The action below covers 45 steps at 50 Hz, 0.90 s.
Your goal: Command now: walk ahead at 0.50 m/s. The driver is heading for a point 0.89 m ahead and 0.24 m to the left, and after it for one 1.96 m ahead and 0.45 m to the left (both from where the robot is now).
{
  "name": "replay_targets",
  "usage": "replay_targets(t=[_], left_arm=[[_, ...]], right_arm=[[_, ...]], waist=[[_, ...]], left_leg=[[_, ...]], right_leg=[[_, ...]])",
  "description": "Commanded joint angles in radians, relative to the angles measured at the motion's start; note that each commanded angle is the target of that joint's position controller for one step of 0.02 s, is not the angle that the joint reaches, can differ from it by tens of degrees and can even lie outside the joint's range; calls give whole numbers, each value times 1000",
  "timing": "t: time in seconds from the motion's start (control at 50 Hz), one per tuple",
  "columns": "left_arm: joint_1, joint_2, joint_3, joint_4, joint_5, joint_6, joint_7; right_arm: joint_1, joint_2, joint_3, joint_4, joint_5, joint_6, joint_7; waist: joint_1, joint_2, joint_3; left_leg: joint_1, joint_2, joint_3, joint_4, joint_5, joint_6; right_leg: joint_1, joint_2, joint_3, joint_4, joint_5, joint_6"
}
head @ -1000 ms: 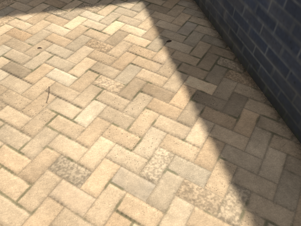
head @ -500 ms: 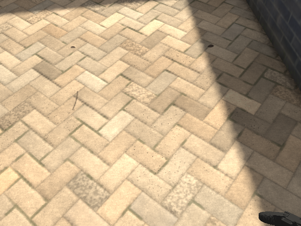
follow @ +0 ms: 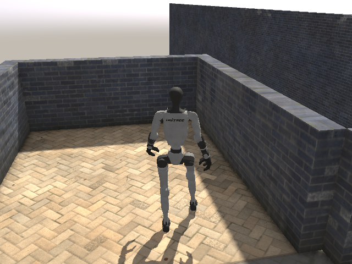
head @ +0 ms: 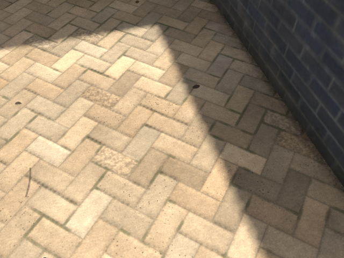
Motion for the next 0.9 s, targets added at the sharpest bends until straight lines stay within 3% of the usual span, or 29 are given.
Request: replay_targets(t=[0.02, 0.06, 0.1, 0.12, 0.14, 0.16, 0.18, 0.2, 0.22, 0.24, 0.26, 0.28, 0.34, 0.4, 0.46, 0.52, 0.58, 0.62, 0.64, 0.66, 0.68, 0.7, 0.72, 0.74, 0.76, 0.78, 0.8, 0.84, 0.9], left_arm=[[-121, 58, 9, -94, -8, -22, -18], [-139, 72, 13, -110, -8, -26, -29], [-85, 98, 24, -100, -6, -28, -34], [12, 122, 39, -73, -3, -29, -31], [169, 173, 64, -27, 1, -27, -22], [313, 268, 86, -8, 22, -24, -13], [358, 268, 86, 12, 8, -19, -18], [333, 181, 60, 6, -1, -18, -17], [256, 159, 50, -3, -2, -16, -15], [194, 142, 44, -9, 5, -16, -15], [154, 117, 37, -13, 13, -18, -18], [133, 104, 34, -13, 19, -23, -20], [131, 119, 40, 12, 9, -40, -19], [166, 140, 46, 43, 9, -37, -6], [203, 156, 48, 68, 2, -29, 3], [249, 176, 54, 102, 0, -22, 6], [266, 178, 60, 133, -2, -8, 11], [251, 188, 66, 138, -4, 4, 18], [235, 198, 69, 135, -3, 9, 22], [214, 204, 71, 129, -2, 18, 28], [217, 187, 63, 118, 5, 26, 36], [261, 142, 42, 85, 33, 18, 42], [343, 33, 5, 69, 40, -12, 21], [243, 132, 25, 68, -1, -43, 6], [147, 163, 33, 31, -26, -62, -1], [106, 154, 30, 23, -14, -71, 5], [100, 154, 36, 20, 8, -72, 11], [122, 142, 41, 16, 22, -54, 13], [84, 110, 36, -5, 28, -31, 19]], right_arm=[[29, -180, -41, -30, 8, 2, -7], [40, -188, -45, -17, 10, 16, -12], [26, -202, -49, -13, 10, 27, -18], [3, -204, -49, -15, 11, 33, -20], [4, -173, -36, -22, 2, 36, -23], [67, -92, -6, -58, -14, 23, -21], [130, -32, 14, -48, -11, 3, -15], [40, -140, -12, -58, 15, -11, -7], [-43, -164, -19, -86, 29, -20, -4], [-86, -155, -18, -93, 17, -23, -7], [-90, -145, -23, -92, 5, -17, -8], [-67, -129, -22, -86, 4, -8, -7], [-60, -87, -15, -81, -2, 19, -13], [-162, -76, -11, -113, -11, 20, -14], [-265, -53, -1, -137, -7, 8, -3], [-338, -53, 3, -158, 5, 4, 12], [-383, -65, 1, -189, 11, 4, 30], [-372, -80, -5, -200, 8, 4, 40], [-331, -96, -13, -195, 5, 6, 41], [-236, -121, -30, -174, 2, 8, 39], [-86, -170, -60, -130, 3, 11, 31], [64, -267, -91, -110, 6, 19, 18], [70, -296, -89, -108, 17, 16, 24], [77, -204, -66, -117, 16, 14, 23], [16, -181, -59, -129, 7, 10, 19], [-38, -169, -55, -144, 1, 7, 18], [-86, -149, -49, -158, -5, 7, 15], [-122, -127, -42, -178, -12, 8, 9], [-88, -157, -52, -172, -2, 6, -10]], waist=[[-9, 89, 45], [1, 99, 43], [44, 121, 7], [104, 121, -51], [172, 101, -164], [186, -51, -334], [170, -236, -426], [197, -140, -329], [179, -91, -194], [153, -24, -121], [121, -17, -76], [92, -37, -71], [65, -34, -42], [88, -10, -3], [125, -12, 18], [158, -11, 35], [160, -7, 51], [141, -15, 37], [115, -29, 4], [60, -32, -60], [-4, -5, -150], [-33, 152, -272], [39, 333, -371], [-21, 225, -339], [-17, 173, -201], [10, 76, -132], [47, 55, -91], [92, 91, -79], [92, 94, -42]], left_leg=[[-25, 289, -132, -56, 227, 147], [52, 324, -148, -10, 276, 133], [96, 333, -147, 68, 430, 111], [85, 303, -115, 184, 586, 91], [1, 249, -74, 379, 606, 60], [-324, 149, -20, 745, 314, 1], [-598, 15, -94, 975, -355, -31], [-711, 73, -169, 1067, -351, -19], [-747, 124, -133, 1054, -256, -10], [-718, 163, -112, 1007, -172, -15], [-672, 193, -113, 954, -116, -22], [-613, 210, -117, 929, -81, -30], [-593, 220, -101, 850, -19, -61], [-648, 223, -95, 676, 133, -83], [-606, 193, -67, 479, 284, -81], [-601, 173, -51, 386, 330, -65], [-643, 162, -67, 344, 253, -23], [-616, 139, -48, 332, 163, 9], [-545, 110, -20, 333, 121, 27], [-407, 69, 17, 317, 117, 48], [-188, 36, 20, 304, 141, 76], [147, 223, -265, 334, 180, 165], [411, 399, -781, 168, -92, 323], [401, 392, -805, 85, -210, 289], [277, 363, -678, 68, -141, 252], [144, 328, -584, 59, -31, 235], [29, 300, -513, 44, 84, 226], [-80, 258, -446, 5, 198, 227], [-167, 231, -367, -22, 283, 232]], right_leg=[[39, 34, -27, -89, 29, -14], [31, 45, -23, -127, -48, -39], [119, 72, -43, -151, -127, -69], [261, 104, -74, -183, -126, -93], [505, 92, -65, -169, -100, -129], [897, -148, 255, -133, -120, -245], [1074, -274, 635, -276, -313, -338], [1017, -245, 603, -323, -423, -297], [878, -216, 467, -348, -370, -265], [746, -178, 372, -375, -270, -253], [646, -144, 302, -408, -183, -247], [585, -122, 260, -437, -139, -245], [505, -100, 160, -501, -42, -264], [516, -81, 89, -528, 1, -255], [522, -51, 23, -536, -15, -224], [597, -84, -11, -533, -50, -216], [715, -137, -34, -494, -11, -196], [773, -153, -61, -429, 132, -174], [785, -148, -81, -363, 300, -158], [775, -125, -117, -232, 470, -136], [694, -77, -165, -26, 506, -102], [406, -10, -190, 319, 179, -55], [24, 186, -74, 589, -613, -6], [-87, 137, 61, 674, -617, -27], [-137, 97, 50, 653, -520, -46], [-108, 59, 41, 595, -446, -50], [-49, 32, 43, 515, -397, -40], [40, 15, 47, 439, -359, -18], [33, 26, 19, 303, -275, 29]])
